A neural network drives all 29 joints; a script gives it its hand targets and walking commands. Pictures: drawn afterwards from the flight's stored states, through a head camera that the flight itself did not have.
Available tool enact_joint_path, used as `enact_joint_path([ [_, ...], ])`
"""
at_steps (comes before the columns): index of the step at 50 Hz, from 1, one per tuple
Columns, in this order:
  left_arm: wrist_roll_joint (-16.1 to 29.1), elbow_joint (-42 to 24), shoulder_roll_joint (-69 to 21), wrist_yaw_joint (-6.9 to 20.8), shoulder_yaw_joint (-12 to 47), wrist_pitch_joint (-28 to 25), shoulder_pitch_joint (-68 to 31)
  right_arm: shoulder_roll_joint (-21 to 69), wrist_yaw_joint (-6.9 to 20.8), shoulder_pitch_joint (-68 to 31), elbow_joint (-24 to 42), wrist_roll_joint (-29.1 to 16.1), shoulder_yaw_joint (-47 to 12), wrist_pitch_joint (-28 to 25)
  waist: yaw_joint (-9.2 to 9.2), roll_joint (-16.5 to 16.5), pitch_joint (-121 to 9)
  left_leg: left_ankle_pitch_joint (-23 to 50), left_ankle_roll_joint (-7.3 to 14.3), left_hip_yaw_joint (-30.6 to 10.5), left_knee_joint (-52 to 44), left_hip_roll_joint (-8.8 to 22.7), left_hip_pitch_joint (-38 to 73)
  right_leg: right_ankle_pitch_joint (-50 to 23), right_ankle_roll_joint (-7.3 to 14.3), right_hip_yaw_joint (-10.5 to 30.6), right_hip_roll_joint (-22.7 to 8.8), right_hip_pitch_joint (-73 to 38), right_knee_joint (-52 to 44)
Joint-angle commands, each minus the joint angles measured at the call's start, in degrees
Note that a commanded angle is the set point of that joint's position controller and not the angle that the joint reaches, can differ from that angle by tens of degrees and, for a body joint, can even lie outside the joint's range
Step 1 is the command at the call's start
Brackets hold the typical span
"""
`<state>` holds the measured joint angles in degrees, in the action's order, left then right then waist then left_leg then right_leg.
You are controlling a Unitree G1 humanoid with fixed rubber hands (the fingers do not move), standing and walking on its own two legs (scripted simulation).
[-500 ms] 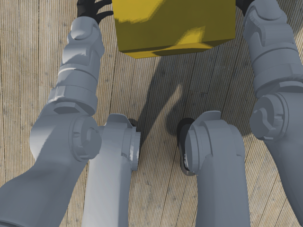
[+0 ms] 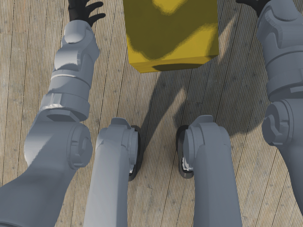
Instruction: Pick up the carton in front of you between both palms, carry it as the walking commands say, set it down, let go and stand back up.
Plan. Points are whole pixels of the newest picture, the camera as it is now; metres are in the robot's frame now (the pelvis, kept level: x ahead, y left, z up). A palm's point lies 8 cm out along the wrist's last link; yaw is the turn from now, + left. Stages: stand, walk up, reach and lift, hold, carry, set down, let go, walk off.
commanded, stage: set down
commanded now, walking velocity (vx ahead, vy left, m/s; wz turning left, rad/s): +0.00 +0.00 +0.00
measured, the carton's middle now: (167, 31) +0.56 -0.05 -0.29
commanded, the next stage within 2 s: let go in 0.72 s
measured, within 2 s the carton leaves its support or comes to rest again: neither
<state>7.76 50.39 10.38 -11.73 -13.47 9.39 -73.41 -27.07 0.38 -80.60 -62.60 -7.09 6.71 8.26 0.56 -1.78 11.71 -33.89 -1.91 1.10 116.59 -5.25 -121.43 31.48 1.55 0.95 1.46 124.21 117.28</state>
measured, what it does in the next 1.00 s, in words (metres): rises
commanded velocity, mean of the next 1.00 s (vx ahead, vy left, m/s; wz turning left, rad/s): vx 0.00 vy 0.00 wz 0.00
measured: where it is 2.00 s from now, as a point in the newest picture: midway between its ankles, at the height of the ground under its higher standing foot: (157, 161)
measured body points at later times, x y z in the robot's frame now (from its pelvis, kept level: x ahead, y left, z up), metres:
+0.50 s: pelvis +0.02 -0.01 +0.13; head +0.34 -0.04 +0.44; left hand +0.55 +0.14 +0.02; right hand +0.56 -0.26 +0.02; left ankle +0.11 +0.12 -0.38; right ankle +0.11 -0.11 -0.38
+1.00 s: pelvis +0.06 -0.01 +0.27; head +0.34 -0.04 +0.62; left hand +0.50 +0.15 +0.14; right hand +0.50 -0.27 +0.14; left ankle +0.11 +0.12 -0.38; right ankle +0.11 -0.11 -0.38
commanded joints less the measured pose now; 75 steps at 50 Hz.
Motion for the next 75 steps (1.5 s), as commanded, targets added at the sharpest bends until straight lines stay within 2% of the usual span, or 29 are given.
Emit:
enact_joint_path([
  [1, -2.5, -4.72, 4.21, 0.7, -2.65, -1.19, -10.02, -5.96, 0.76, -12.41, 4.79, 2.4, 3.21, -1.26, -0.17, 5.68, -61.87, 13.33, -0.69, 2.92, -13.22, -0.38, 21.89, -16.55, -0.97, -0.27, 0.31, -37.27, -13.87],
  [6, -3.83, -6.64, 3.96, 1.42, -3.95, -1.52, -8.53, -5.42, 1.36, -11.51, 6.63, 3.56, 4.28, -1.34, 0.4, 6.54, -66.05, 14.72, -1.18, 3.3, -18.03, -0.46, 23.41, -18.89, -1.39, -0.28, 0.8, -41.79, -18.92],
  [16, -3.05, -15.34, 4.43, 1.78, -2.71, 1.15, -5.5, -7.15, 2.19, -9.2, 14.24, 3.85, 5.16, 1.5, 0.16, 7.84, -78.36, 18.61, -1.52, 4.25, -28.55, -0.9, 31.88, -25.83, -1.93, -0.83, 1.99, -57.95, -28.72],
  [27, -5.35, -15.31, 2.45, 3.48, -4.23, 0.82, 0.51, -4.66, 4.16, -3.94, 13.41, 6.16, 7.49, 1.01, 0.92, 7.29, -72.97, 21.61, -1.88, 2.75, -41.63, -0.31, 38.44, -29.16, -2.16, 0.2, 2.0, -65.34, -41.38],
  [38, -8.83, -14.71, 0.7, 5.5, -5.6, -1.17, 6.12, -1.84, 4.95, 1.97, 12.67, 10.32, 11.0, -1.01, 0.61, 6.32, -68.91, 25.61, -2.26, 1.27, -54.84, 0.73, 47.91, -33.67, -1.99, 1.21, 1.44, -75.27, -54.25],
  [44, -12.67, -16.87, 1.71, 8.05, -3.65, -2.09, 18.37, 1.88, 3.17, 15.35, 17.77, 14.07, 11.65, -1.25, -0.1, 6.04, -72.88, 28.48, -1.27, 1.51, -60.82, 0.77, 54.83, -41.31, -2.19, 2.19, 1.15, -88.58, -60.34],
  [48, -13.7, -20.48, 3.12, 10.1, -1.16, -3.22, 28.65, 4.78, 1.91, 26.58, 24.46, 13.4, 10.18, -2.13, 0.23, 5.22, -70.45, 30.45, -0.41, 0.95, -64.92, 0.95, 60.55, -44.28, -2.18, 2.75, 0.84, -94.53, -64.15],
  [53, -11.69, -22.93, 3.46, 11.83, 1.65, -5.06, 38.42, 6.13, 2.06, 36.75, 30.39, 10.28, 7.51, -4.25, 0.41, 4.9, -62.2, 32.66, -0.09, -0.84, -69.78, 1.86, 69.15, -42.8, -2.09, 2.73, 0.37, -95.8, -69.22],
  [62, -8.97, -21.67, 2.91, 13.36, 4.97, -9.11, 59.14, 8.91, 2.2, 60.27, 30.06, 8.26, 4.15, -8.25, 0.36, 3.48, -49.93, 38.49, -0.02, -3.02, -76.63, 3.07, 83.51, -43.74, -2.07, 2.88, -0.16, -99.73, -76.15],
  [70, -7.69, -26.78, 4.29, 13.86, 7.79, -10.84, 74.18, 9.09, 2.02, 77.15, 34.97, 7.06, 1.63, -10.31, 0.51, 1.48, -37.64, 40.06, 0.07, -3.82, -84.16, 3.65, 98.99, -38.71, -1.85, 1.97, 0.11, -105.7, -84.42],
  [75, -6.83, -29.7, 5.3, 14.52, 9.32, -10.59, 81.51, 9.54, 2.18, 86.08, 38.48, 6.73, -0.28, -10.15, 0.29, 1.49, -28.36, 38.94, 0.16, -3.9, -90.06, 3.82, 106.8, -35.48, -1.89, 1.39, 0.35, -112.26, -90.23],
])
